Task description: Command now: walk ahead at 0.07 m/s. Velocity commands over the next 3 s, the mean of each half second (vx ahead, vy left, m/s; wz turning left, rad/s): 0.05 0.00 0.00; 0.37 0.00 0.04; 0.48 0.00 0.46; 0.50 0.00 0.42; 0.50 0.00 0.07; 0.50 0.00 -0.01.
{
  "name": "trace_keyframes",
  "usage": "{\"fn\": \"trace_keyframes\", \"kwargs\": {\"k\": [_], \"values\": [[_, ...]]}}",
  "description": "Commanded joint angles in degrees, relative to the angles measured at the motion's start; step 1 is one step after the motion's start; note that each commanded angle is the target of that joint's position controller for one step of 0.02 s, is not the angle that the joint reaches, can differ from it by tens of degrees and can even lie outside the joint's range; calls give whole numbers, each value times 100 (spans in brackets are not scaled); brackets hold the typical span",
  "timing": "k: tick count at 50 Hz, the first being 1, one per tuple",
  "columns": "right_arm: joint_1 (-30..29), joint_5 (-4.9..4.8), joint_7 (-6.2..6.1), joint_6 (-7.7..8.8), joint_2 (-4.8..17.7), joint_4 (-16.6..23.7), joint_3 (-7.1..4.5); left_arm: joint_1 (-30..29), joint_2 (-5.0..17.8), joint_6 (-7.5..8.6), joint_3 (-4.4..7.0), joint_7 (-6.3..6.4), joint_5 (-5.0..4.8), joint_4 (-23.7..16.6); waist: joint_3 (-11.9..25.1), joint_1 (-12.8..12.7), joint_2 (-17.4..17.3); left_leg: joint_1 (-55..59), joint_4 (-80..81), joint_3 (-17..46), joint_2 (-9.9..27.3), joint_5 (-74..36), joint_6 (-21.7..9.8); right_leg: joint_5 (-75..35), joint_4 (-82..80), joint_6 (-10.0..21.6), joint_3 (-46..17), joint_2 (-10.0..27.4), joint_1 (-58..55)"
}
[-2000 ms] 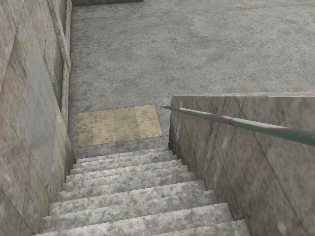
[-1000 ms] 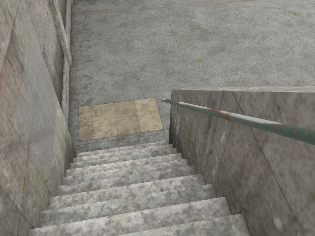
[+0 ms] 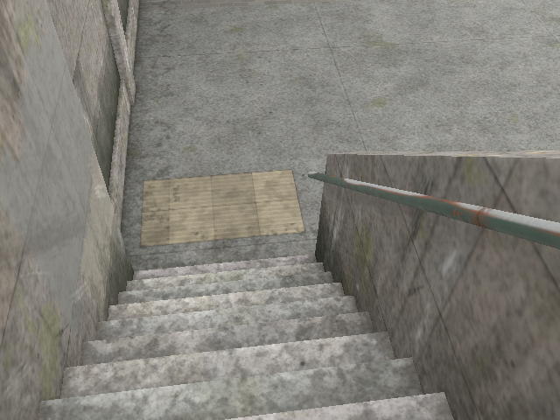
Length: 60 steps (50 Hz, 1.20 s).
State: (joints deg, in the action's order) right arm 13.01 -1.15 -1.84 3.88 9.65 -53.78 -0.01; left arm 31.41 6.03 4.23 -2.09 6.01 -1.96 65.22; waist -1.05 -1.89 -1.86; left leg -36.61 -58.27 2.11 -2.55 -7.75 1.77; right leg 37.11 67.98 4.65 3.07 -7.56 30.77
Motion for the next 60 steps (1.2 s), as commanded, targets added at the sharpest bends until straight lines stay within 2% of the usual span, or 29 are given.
{"fn": "trace_keyframes", "kwargs": {"k": [1, 2, 4, 5, 6, 7, 8, 9, 10, 12, 14, 18, 26, 28, 31, 34, 37, 40, 42, 46, 48, 50, 52, 55, 56, 57, 58, 59, 60], "values": [[186, -12, 302, -151, -139, 341, 137, -42, 372, -50, 0, 453, -50, -422, -147, 139, 607, 1344, 2772, 260, 521, -2382, -15, -95, -826, 170, -1592, 827, 902], [613, -130, 351, -217, -84, 224, 78, -347, 392, -101, 30, 461, -68, -524, -476, 337, 689, 2263, 3549, 252, 728, -2515, -168, -190, -361, 229, -1579, 679, 1637], [3927, 155, 423, -372, 154, -825, -141, -1815, 565, -114, 83, 235, -58, -771, 143, 2170, 213, 4802, 1752, 332, 1014, -2002, -954, -515, 2938, -26, -1595, 43, 3543], [4214, 195, 432, -365, -94, -851, 133, -1550, 140, -280, 37, 60, -402, -852, 384, 2199, -1304, 4692, 2107, 336, 1391, -1531, -974, 767, 5406, -176, -594, -854, 3695], [3160, 321, 290, -353, 413, -610, 26, -2, -70, -342, 67, -124, -317, -889, 537, 717, -2759, 4476, 2010, 1647, 1800, -1865, -1126, 26, 5498, 170, -2029, -457, 4041], [2614, 241, 222, -324, 626, -472, -35, 170, 75, -412, 61, -168, -228, -739, 510, 550, -2440, 4234, 2247, 1892, 2234, -1545, -1173, -374, 5590, 156, -2224, -382, 4454], [2439, 226, 309, -352, 354, -462, 39, 121, 362, -443, 180, -169, -76, -689, 381, 406, -1106, 3768, 2145, 1692, 2044, -2446, -962, -864, 5620, 143, -2320, -416, 4433], [1803, 376, 216, -375, 1399, -377, -204, -620, 285, -509, 149, -170, -124, -1342, 438, 12, -1276, 3160, 3159, 3758, 2663, 1047, -1166, -1063, 4744, 53, -2337, -84, 4826], [1740, 436, 117, -416, 634, -306, -7, -1484, 723, -588, 317, -137, -115, -1347, -202, 273, 536, 2548, 3516, 3832, 2579, 1548, -803, -1611, 4503, -67, -2467, -75, 4969], [1632, 631, -341, -531, 311, -221, 283, -1732, -4, -888, 156, -256, -3, -1763, -462, 92, 396, 1054, 2673, 2943, 1982, 764, -710, -2872, 2876, -433, -2271, -108, 3841], [1721, 708, -377, -551, 266, -275, 385, -1402, -242, -1053, 137, -346, -58, -1742, -37, -111, 107, 783, 2651, 2426, 1670, 784, -898, -3318, 2901, -711, -1986, 121, 2821], [1456, 327, -201, -452, 216, -117, 417, -1646, 2, -1134, 168, -281, 57, -1953, -523, -7, 255, 758, 2858, 2177, 1375, 1399, -905, -3418, 1923, -780, -1985, 442, 2187], [848, 97, -96, -304, 216, 27, 190, -1502, 446, -755, 158, -473, 119, -1822, -729, 60, -865, 1114, 3306, 1110, 997, 2403, -947, -2307, -2275, -598, -1031, 1108, -426], [2113, 3, -150, -439, 433, -154, -30, -1589, 426, -621, 138, -480, -74, -1656, -622, 599, 0, 2217, 3317, 1115, 728, 1158, -678, -1758, -3336, -461, -599, 811, -795], [2032, -228, -131, -442, 854, 27, -327, -1637, 706, -615, 239, -486, -34, -1517, -240, 755, -31, 2813, 3443, 1326, 727, 3376, -1177, -1463, -2978, -74, -524, 602, -300], [1418, 3, -48, -535, 686, 385, -350, -1825, 776, -413, 254, -509, -43, -1520, -259, 701, -166, 2866, 3367, 1144, 915, 3931, -1207, -1943, -3089, 165, -486, 704, -141], [1307, 68, -31, -498, 335, 528, -249, -1017, 762, -337, 291, -493, 12, -1345, 175, 427, 306, 2215, 1723, -63, 166, 2748, -770, -3025, -2784, 412, -560, 662, -1009], [164, -161, -43, -212, 343, 1158, -204, 579, 1601, -318, 536, -491, 77, -995, 85, -371, 1521, -1218, -654, -217, -358, 5592, -291, -3026, -4041, 1580, -3618, 2263, -2825], [-45, -203, -51, -34, 638, 1137, -264, 434, 1766, -209, 683, -509, 293, -1062, -115, -418, 725, -2227, -863, 866, 300, 4430, -360, -2521, -3791, 1541, -4039, 2628, -3028], [978, -75, 2, -199, 899, 619, -410, 57, 1110, -222, 559, -479, 141, -1013, 204, 204, 598, -997, -822, 556, 299, 1699, -565, -2987, -2703, 937, -2378, 1972, -1548], [335, -50, 153, -249, 750, 810, -381, 91, 744, -99, 440, -288, -22, -965, 76, 31, 908, -1477, -52, 905, 391, -105, -675, -1928, -2161, 500, -2089, 1784, -1666], [-91, 94, 304, -275, 491, 1156, -254, -389, 889, -64, 443, -140, 175, -1213, -177, 170, 223, -210, 1589, 632, 223, -1918, -588, -1453, -2029, 333, -1314, 1410, -249], [-400, -4, 426, -357, 97, 1402, -153, -385, 1173, -157, 477, -72, 198, -1152, -177, -5, 585, 1985, 2194, -318, -199, -2227, -191, -828, -1991, 230, -662, 1168, 1042], [1666, -28, 310, -565, 674, 512, -438, -1210, 1255, -211, 509, -225, 61, -1260, 108, 987, 1036, 3179, 836, -654, -310, -1345, -226, -2449, -128, 33, -596, 1409, 1276], [3160, 16, 261, -645, 934, 62, -597, -1788, 1560, -148, 612, -363, -46, -1183, 517, 1846, 1111, 4098, 1373, -618, 79, -1304, -581, -3627, 1424, -95, -568, 1601, 1069], [4023, 60, 251, -640, 1003, -158, -642, -1857, 1434, -154, 649, -380, -65, -1233, 242, 2347, -183, 4599, 3377, -1051, 44, -1289, -881, -3990, 3706, -324, 143, 906, 1120], [3665, -165, 279, -496, 564, -188, -447, -1604, 974, -117, 606, -276, 145, -1241, -604, 1954, -1175, 4580, 4777, 254, 860, -1244, -1307, 394, 6114, -221, 41, 432, 2118], [3331, 53, 325, -349, 771, -79, -270, -1164, 544, 62, 509, -310, 251, -1572, -579, 1009, -2010, 5078, 2015, 847, 1209, -4778, -1295, 1017, 6687, -190, -352, 514, 3818], [3156, 125, 394, -270, 648, -1, -240, -607, 628, 146, 503, -341, 91, -1701, -121, 559, -1526, 5186, 1849, 1536, 1384, -4486, -1617, 114, 5493, -165, -616, 865, 4311]]}}
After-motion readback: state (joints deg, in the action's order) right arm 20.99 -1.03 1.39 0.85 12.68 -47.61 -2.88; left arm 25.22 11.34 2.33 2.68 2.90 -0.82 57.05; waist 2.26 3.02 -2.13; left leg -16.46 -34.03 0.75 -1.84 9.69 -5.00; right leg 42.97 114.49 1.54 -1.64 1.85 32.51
